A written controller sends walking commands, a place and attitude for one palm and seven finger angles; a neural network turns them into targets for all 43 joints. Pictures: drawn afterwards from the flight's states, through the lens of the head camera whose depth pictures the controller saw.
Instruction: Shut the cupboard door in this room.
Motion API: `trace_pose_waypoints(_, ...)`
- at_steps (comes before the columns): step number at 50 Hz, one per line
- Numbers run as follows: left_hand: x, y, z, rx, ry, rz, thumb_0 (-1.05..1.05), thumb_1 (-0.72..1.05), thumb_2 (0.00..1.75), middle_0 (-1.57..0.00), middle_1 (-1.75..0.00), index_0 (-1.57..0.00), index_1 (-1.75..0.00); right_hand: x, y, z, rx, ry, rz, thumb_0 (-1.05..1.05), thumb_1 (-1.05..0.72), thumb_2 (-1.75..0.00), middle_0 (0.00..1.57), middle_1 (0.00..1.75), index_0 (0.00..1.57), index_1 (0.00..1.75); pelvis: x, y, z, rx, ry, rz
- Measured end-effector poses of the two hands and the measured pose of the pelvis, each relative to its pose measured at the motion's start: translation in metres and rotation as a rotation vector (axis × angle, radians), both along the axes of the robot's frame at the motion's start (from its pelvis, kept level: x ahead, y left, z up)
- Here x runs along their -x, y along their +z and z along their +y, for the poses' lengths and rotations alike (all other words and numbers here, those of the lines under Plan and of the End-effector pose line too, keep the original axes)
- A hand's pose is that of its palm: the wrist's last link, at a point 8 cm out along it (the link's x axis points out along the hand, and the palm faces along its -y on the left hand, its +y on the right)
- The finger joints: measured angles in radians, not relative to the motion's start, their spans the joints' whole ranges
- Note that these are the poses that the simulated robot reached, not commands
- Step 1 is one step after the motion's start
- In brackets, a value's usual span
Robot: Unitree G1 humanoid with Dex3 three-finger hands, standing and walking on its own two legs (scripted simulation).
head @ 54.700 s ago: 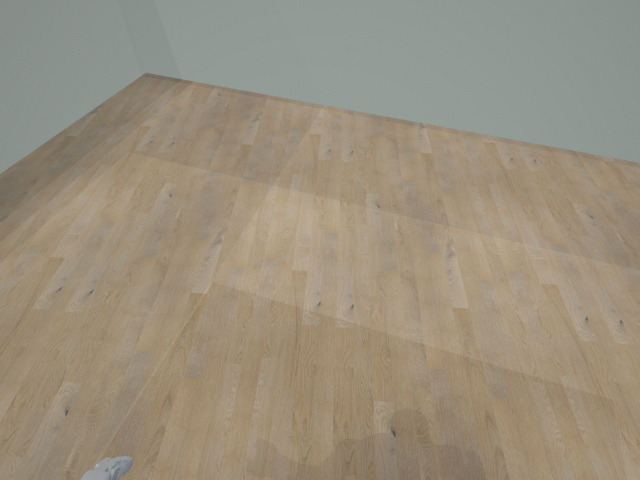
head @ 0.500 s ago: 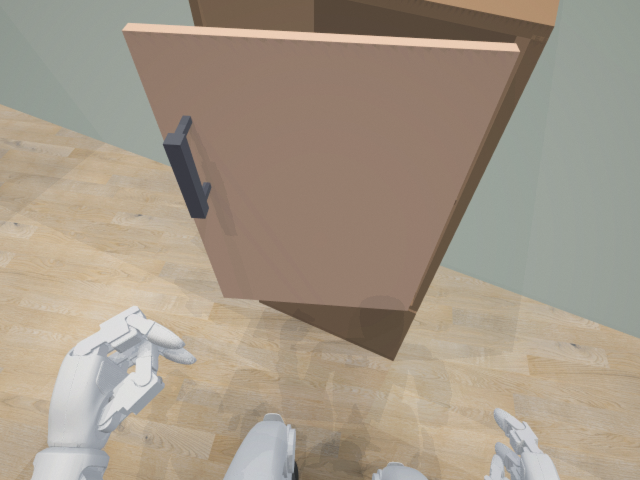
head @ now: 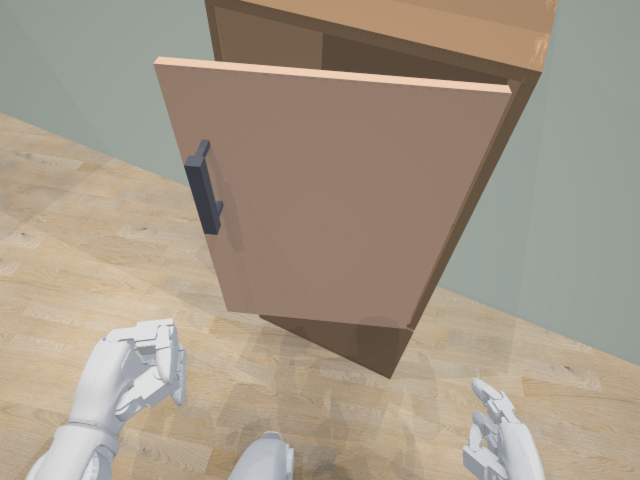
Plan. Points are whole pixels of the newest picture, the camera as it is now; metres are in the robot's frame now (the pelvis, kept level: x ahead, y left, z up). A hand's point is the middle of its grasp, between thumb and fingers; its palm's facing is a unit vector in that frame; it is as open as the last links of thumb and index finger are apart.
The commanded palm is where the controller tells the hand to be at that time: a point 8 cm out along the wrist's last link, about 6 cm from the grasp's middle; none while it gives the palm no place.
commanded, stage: raise the hand and make a fist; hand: left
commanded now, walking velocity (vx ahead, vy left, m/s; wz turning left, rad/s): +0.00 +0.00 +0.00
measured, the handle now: (208, 188) +0.48 +0.21 +0.08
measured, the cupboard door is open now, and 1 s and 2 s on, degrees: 21 21 21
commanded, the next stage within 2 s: bring the fist close to the handle in 0.46 s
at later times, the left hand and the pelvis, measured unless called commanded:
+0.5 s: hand (178, 349) +0.23 +0.18 +0.09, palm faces -0.01 -1.00 -0.05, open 3.1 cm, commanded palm +0.21 +0.23 +0.08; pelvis +0.01 -0.01 +0.00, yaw +0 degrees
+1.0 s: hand (211, 305) +0.29 +0.16 +0.08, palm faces -0.06 -1.00 -0.02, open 3.1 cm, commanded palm +0.28 +0.22 +0.08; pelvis +0.01 -0.01 +0.01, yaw -1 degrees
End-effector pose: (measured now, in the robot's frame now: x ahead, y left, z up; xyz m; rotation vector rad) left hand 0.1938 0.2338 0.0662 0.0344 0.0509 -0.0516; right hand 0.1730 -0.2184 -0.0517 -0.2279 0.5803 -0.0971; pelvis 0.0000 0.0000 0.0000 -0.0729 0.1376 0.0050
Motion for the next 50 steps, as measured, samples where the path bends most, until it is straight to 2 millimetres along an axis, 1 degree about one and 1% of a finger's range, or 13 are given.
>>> trace_pose_waypoints(4, -0.004, 0.029, 0.011, -0.036, 0.063, -0.123, 0.02, 0.9, 0.89, -1.3, -1.49, -1.29, -1.49, 0.008, -0.003, -0.007, 0.002, -0.008, 0.023, 0.02, -0.9, -0.9, 0.2, 0.3, 0.2, 0.3, -0.001, 0.002, -0.003, -0.001, 0.002, -0.009)
trace_pose_waypoints(6, -0.007, 0.035, 0.014, -0.039, 0.073, -0.147, 0.02, 0.9, 0.9, -1.3, -1.5, -1.3, -1.5, 0.012, -0.006, -0.011, -0.004, -0.012, 0.036, 0.02, -0.9, -0.9, 0.2, 0.3, 0.2, 0.3, -0.001, 0.003, -0.004, -0.003, 0.004, -0.01)
trace_pose_waypoints(8, -0.01, 0.03, 0.011, -0.023, 0.059, -0.115, 0.01, 0.9, 0.9, -1.3, -1.5, -1.3, -1.5, 0.015, -0.009, -0.014, -0.012, -0.022, 0.046, 0.02, -0.9, -0.9, 0.2, 0.3, 0.2, 0.3, -0.001, 0.004, -0.005, -0.005, 0.004, -0.009)
trace_pose_waypoints(12, -0.011, 0.006, -0.003, 0.017, -0.005, 0.021, 0.01, 0.91, 0.9, -1.3, -1.5, -1.3, -1.5, 0.019, -0.009, -0.021, -0.012, -0.046, 0.054, 0.02, -0.9, -0.9, 0.2, 0.3, 0.2, 0.3, -0.004, 0.006, -0.006, -0.015, -0.004, -0.005)
trace_pose_waypoints(14, -0.01, 0.0, -0.009, 0.022, -0.02, 0.048, 0.01, 0.91, 0.9, -1.3, -1.5, -1.3, -1.5, 0.02, -0.008, -0.025, -0.005, -0.056, 0.052, 0.02, -0.9, -0.9, 0.2, 0.3, 0.2, 0.3, -0.005, 0.006, -0.007, -0.018, -0.008, -0.004)
trace_pose_waypoints(16, -0.01, 0.002, -0.011, 0.012, -0.012, 0.021, 0.02, 0.9, 0.9, -1.3, -1.5, -1.3, -1.5, 0.019, -0.008, -0.027, 0.003, -0.06, 0.049, 0.02, -0.9, -0.9, 0.2, 0.3, 0.2, 0.3, -0.006, 0.005, -0.009, -0.02, -0.011, -0.004)
trace_pose_waypoints(22, -0.017, 0.029, -0.002, -0.03, 0.058, -0.146, 0.02, 0.9, 0.9, -1.3, -1.5, -1.3, -1.5, 0.011, -0.013, -0.029, -0.004, -0.04, 0.048, 0.02, -0.9, -0.9, 0.2, 0.3, 0.2, 0.3, -0.007, 0.001, -0.013, -0.02, -0.007, 0.001)
trace_pose_waypoints(24, -0.019, 0.026, -0.003, -0.022, 0.051, -0.123, 0.02, 0.9, 0.9, -1.3, -1.5, -1.3, -1.5, 0.007, -0.014, -0.028, -0.017, -0.038, 0.049, 0.02, -0.9, -0.9, 0.2, 0.3, 0.2, 0.3, -0.008, 0.002, -0.013, -0.021, -0.006, 0.002)
trace_pose_waypoints(29, -0.017, 0.005, -0.014, 0.016, -0.005, 0.021, 0.01, 0.91, 0.9, -1.3, -1.5, -1.3, -1.5, 0.0, -0.012, -0.025, -0.031, -0.044, 0.04, 0.02, -0.9, -0.9, 0.2, 0.3, 0.2, 0.3, -0.012, 0.005, -0.013, -0.028, -0.009, 0.006)
trace_pose_waypoints(32, -0.019, 0.004, -0.015, 0.012, -0.003, 0.011, 0.02, 0.9, 0.9, -1.3, -1.5, -1.3, -1.5, -0.003, -0.01, -0.025, -0.018, -0.039, 0.033, 0.02, -0.9, -0.9, 0.2, 0.3, 0.2, 0.3, -0.014, 0.004, -0.013, -0.028, -0.01, 0.007)
trace_pose_waypoints(38, -0.039, 0.022, -0.004, -0.013, 0.041, -0.144, 0.02, 0.9, 0.9, -1.31, -1.5, -1.3, -1.5, -0.007, -0.016, -0.025, -0.007, -0.02, 0.045, 0.02, -0.9, -0.9, 0.2, 0.3, 0.2, 0.3, -0.012, -0.002, -0.014, -0.02, -0.005, 0.017)
trace_pose_waypoints(46, -0.069, 0.008, -0.02, 0.014, -0.042, -0.015, 0.01, 0.9, 0.9, -1.3, -1.5, -1.3, -1.5, 0.003, -0.018, -0.025, -0.02, -0.048, 0.086, 0.02, -0.9, -0.9, 0.2, 0.3, 0.2, 0.3, -0.013, 0.004, -0.01, -0.025, -0.01, 0.022)
trace_pose_waypoints(50, -0.08, 0.015, -0.022, 0.012, -0.014, -0.052, 0.02, 0.9, 0.9, -1.3, -1.5, -1.3, -1.5, 0.01, -0.018, -0.026, -0.019, -0.063, 0.104, 0.02, -0.9, -0.9, 0.2, 0.3, 0.2, 0.3, -0.015, 0.006, -0.01, -0.032, -0.02, 0.022)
